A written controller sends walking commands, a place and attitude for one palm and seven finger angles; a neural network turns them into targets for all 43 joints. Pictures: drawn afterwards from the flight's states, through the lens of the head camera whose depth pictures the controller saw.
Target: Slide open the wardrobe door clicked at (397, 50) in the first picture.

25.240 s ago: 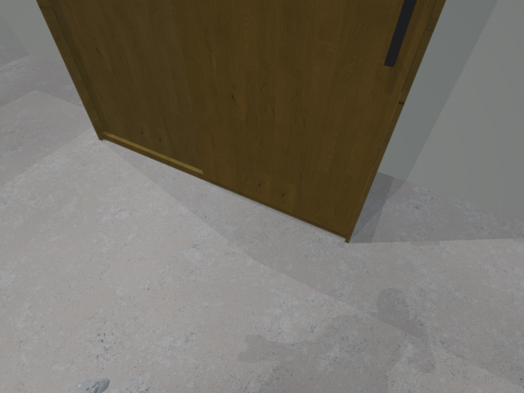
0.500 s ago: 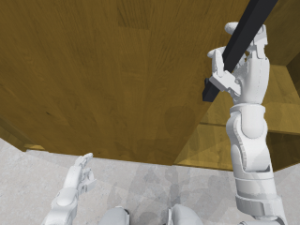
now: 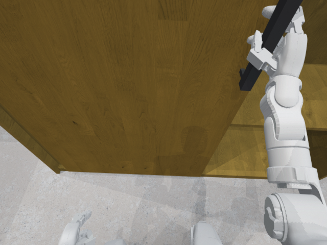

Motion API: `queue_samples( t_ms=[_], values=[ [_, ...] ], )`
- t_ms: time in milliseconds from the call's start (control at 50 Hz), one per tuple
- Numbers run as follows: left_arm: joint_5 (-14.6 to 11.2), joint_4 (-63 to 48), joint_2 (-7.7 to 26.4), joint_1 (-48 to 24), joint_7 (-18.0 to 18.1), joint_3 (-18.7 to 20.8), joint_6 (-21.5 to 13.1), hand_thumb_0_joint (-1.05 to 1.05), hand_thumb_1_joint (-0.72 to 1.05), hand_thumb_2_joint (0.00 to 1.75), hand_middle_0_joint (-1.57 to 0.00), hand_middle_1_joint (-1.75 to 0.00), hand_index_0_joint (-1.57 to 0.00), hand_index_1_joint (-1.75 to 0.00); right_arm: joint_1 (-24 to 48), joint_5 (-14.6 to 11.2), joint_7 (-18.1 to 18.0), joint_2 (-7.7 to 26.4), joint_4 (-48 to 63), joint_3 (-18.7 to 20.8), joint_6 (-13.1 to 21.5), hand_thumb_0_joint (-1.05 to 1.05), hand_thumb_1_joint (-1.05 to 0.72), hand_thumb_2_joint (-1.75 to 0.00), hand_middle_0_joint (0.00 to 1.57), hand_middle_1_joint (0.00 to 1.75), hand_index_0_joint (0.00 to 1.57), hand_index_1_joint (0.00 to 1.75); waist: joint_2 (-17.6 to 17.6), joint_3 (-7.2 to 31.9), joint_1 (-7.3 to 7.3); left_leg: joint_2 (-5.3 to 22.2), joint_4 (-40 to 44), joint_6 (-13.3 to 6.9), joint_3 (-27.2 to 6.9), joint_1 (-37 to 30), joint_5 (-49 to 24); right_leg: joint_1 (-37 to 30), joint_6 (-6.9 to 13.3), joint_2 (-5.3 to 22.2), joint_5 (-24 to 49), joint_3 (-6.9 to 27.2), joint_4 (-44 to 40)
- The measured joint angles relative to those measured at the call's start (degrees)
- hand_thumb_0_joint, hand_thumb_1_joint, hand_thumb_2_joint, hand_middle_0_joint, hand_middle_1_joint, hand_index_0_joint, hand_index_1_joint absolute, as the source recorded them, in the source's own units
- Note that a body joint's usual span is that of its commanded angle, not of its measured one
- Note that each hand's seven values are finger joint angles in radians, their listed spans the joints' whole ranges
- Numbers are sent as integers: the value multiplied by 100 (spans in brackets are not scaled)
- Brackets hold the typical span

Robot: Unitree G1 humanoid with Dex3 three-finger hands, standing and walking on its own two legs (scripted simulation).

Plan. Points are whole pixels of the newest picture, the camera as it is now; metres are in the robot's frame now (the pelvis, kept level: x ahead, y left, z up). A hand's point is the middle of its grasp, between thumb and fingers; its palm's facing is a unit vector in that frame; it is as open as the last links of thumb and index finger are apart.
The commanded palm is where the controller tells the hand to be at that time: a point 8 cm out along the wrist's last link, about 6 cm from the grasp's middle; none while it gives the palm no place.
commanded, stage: step sideways, sliding the door along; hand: right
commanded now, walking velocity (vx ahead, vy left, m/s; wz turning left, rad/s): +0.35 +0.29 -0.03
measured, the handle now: (265, 36) +0.48 -0.19 +0.24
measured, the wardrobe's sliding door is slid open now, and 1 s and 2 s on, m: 0.69 0.69 0.69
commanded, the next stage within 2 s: stop walking and hold the door there in 0.14 s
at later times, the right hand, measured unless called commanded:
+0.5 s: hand (256, 50) +0.45 -0.17 +0.23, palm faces +0.53 +0.81 -0.26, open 6.7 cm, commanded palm +0.41 -0.21 +0.20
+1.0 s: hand (254, 49) +0.45 -0.17 +0.23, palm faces +0.49 +0.85 -0.18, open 6.3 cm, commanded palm +0.41 -0.21 +0.20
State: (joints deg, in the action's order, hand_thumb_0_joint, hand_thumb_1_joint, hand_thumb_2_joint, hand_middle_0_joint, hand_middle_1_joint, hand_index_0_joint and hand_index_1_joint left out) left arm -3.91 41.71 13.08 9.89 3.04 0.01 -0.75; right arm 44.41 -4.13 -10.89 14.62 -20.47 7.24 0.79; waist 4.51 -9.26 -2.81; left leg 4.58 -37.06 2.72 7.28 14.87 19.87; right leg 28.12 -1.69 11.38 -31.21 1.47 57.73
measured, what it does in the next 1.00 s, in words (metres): steps to the left: right foot, then left foot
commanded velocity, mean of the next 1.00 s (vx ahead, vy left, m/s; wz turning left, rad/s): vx -0.02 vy -0.05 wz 0.01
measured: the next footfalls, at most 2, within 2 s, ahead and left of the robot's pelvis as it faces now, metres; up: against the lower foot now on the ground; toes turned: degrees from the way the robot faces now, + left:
right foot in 0.10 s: +0.09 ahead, -0.09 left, +0.00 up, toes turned -10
left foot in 0.42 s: +0.15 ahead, +0.29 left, +0.00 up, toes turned +5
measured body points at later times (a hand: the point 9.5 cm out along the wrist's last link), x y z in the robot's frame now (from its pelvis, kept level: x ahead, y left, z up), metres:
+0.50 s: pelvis +0.05 +0.14 +0.00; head +0.11 +0.17 +0.44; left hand +0.27 +0.37 -0.10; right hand +0.42 -0.21 +0.24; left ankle +0.11 +0.29 -0.72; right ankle +0.04 -0.03 -0.67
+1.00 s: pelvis +0.01 +0.13 +0.01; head +0.04 +0.13 +0.46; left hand +0.11 +0.39 -0.09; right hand +0.42 -0.21 +0.24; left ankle -0.01 +0.25 -0.72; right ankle +0.07 +0.03 -0.72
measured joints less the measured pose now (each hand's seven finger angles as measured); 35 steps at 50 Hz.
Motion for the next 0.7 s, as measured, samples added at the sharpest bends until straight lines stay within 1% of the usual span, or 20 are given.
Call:
queue_samples(
  t_ms=[20, 60, 80, 100, 120, 160, 200, 240, 280, 340, 380, 400, 420, 440, 480, 540, 580, 620, 660, 700],
  values=[
    [6, 69, 92, -45, 38, 32, -5, 1, 90, 90, -20, -30, -20, -30, 41, -1, -65, -30, 17, -48, -68, 0, -70, -84, 45, 140, 20, 132, -32, -61, -33, 46, 49, -27, 38, -65, -6, 21, 38, -229, -115, -143, 176],
    [29, 99, 214, -61, 54, 75, 27, 1, 91, 90, -20, -30, -20, -30, 111, 3, -102, -71, 46, -169, -114, 0, -70, -84, 45, 140, 21, 133, -159, -100, -85, 123, 100, -87, 139, -134, -9, -231, 75, -551, 292, -587, -613],
    [40, 44, 269, -36, 37, 94, 45, 1, 91, 90, -20, -30, -20, -30, 141, 0, -85, -65, 86, -228, -148, 0, -70, -84, 45, 140, 21, 132, -203, -71, -130, 119, -80, -152, 175, -48, 40, -498, 110, -624, 897, -809, -1369],
    [57, -46, 325, -17, 7, 143, 44, 1, 91, 90, -20, -30, -20, -30, 193, -30, -50, -33, 115, -277, -177, 0, -70, -83, 45, 140, 21, 132, -153, -34, -179, -12, -575, -206, 124, 165, 174, -611, 346, -559, 1706, -817, -1797],
    [52, -64, 286, -101, -28, 211, 31, 1, 91, 90, -20, -30, -20, -30, 272, -64, -3, 60, 117, -318, -170, -1, -70, -83, 45, 140, 20, 130, -231, -141, -244, -113, -1263, -265, -98, 390, 368, -616, 412, -504, 1825, -813, -1690],
    [7, -80, 138, -285, -134, 256, 13, 1, 91, 90, -20, -30, -20, -30, 323, -59, 80, 230, 149, -329, -171, -1, -70, -82, 45, 140, 20, 128, -424, -305, -356, -269, -2519, -323, -447, 828, 539, -738, 264, -408, 1519, -810, -1618],
    [13, -147, 6, -417, -207, 249, -23, 1, 91, 90, -20, -30, -20, -30, 278, -18, 144, 347, 204, -287, -138, -2, -70, -83, 45, 140, 20, 127, -467, -369, -399, -293, -3227, -288, -500, 1198, 463, -863, 75, -268, 1458, -709, -1831],
    [21, -261, -86, -502, -256, 224, -37, 1, 91, 90, -20, -30, -20, -30, 210, 22, 196, 425, 261, -212, -86, -2, -69, -83, 45, 140, 20, 127, -413, -401, -463, -224, -3294, -219, -467, 1445, 306, -976, -86, -86, 1611, -598, -2134],
    [35, -357, -160, -588, -262, 148, -37, 1, 91, 90, -20, -30, -20, -30, 78, 52, 369, 565, 255, -16, 51, -3, -68, -83, 45, 140, 21, 128, -352, -384, -503, -142, -2919, -134, -445, 1562, 194, -1088, -208, 100, 1762, -537, -2426],
    [66, -610, -233, -636, -196, -9, 16, 1, 90, 90, -20, -30, -20, -30, -344, 45, 638, 1030, 100, 408, 350, -7, -64, -83, 45, 140, 24, 130, -189, -218, -379, -116, -1572, -54, -325, 1338, 20, -1178, -333, 378, 1812, -485, -2612],
    [35, -756, -232, -549, -170, -93, -55, 1, 90, 90, -20, -30, -21, -30, -510, 31, 728, 1289, -119, 671, 395, -9, -62, -83, 45, 140, 25, 130, -142, -104, -322, -141, -417, -9, -239, 885, -505, -1173, -401, 471, 1649, -454, -2404],
    [26, -802, -247, -491, -161, -148, -90, 1, 90, 90, -20, -30, -21, -30, -552, 60, 766, 1462, -267, 794, 384, -11, -61, -83, 45, 140, 26, 130, -257, -11, -259, -79, 143, -25, -261, 624, -934, -1116, -378, 407, 1495, -460, -2176],
    [31, -809, -222, -489, -149, -202, -101, 1, 90, 90, -20, -30, -21, -30, -615, 102, 797, 1623, -397, 969, 378, -12, -59, -82, 45, 140, 26, 130, -359, 87, -165, 9, 292, -87, -324, 539, -1066, -967, -287, 286, 1154, -413, -1769],
    [53, -747, -89, -592, -113, -205, -105, 1, 90, 90, -20, -30, -21, -31, -754, 143, 777, 1657, -484, 1235, 431, -13, -58, -82, 45, 140, 27, 130, -200, 67, -47, -20, 39, -97, -304, 610, -836, -813, -189, 181, 734, -211, -1266],
    [54, -586, 187, -712, -10, -101, -113, 0, 90, 90, -20, -30, -21, -31, -1038, 132, 711, 1622, -574, 1605, 463, -15, -57, -82, 45, 140, 29, 131, 33, 30, 107, -1, -167, -68, -348, 656, -523, -497, -115, -303, 178, 33, -233],
    [51, -324, 503, -674, 95, 47, -139, 1, 90, 90, -20, -30, -21, -30, -1214, 136, 652, 1519, -667, 1837, 457, -16, -56, -81, 45, 140, 32, 133, 15, 18, 229, 163, 31, -7, -441, 548, -585, -209, -111, -954, -32, -179, 512],
    [65, -197, 613, -578, 130, 95, -112, 1, 91, 90, -20, -30, -20, -30, -1252, 191, 643, 1519, -743, 1890, 521, -15, -55, -81, 45, 140, 33, 134, -121, 61, 317, 253, 210, -8, -454, 475, -689, -217, -112, -1179, 9, -402, 256],
    [66, -133, 676, -432, 146, 132, -79, 1, 91, 90, -20, -30, -20, -30, -1213, 237, 609, 1515, -780, 1863, 538, -15, -55, -81, 45, 140, 34, 135, -275, 146, 368, 300, 346, -3, -449, 451, -775, -340, -94, -1280, 96, -542, -296],
    [60, -110, 710, -273, 146, 149, -52, 1, 91, 90, -20, -30, -20, -30, -1138, 270, 561, 1496, -780, 1796, 538, -13, -56, -82, 45, 140, 34, 136, -416, 267, 415, 296, 410, 8, -431, 480, -834, -565, -86, -1286, 367, -567, -1000],
    [58, -139, 754, -113, 149, 165, -31, 1, 91, 90, -20, -30, -20, -30, -1069, 279, 504, 1467, -744, 1704, 540, -12, -57, -82, 45, 140, 34, 136, -461, 396, 483, 222, 368, 32, -381, 541, -844, -961, -82, -1167, 1082, -572, -1966]
  ],
)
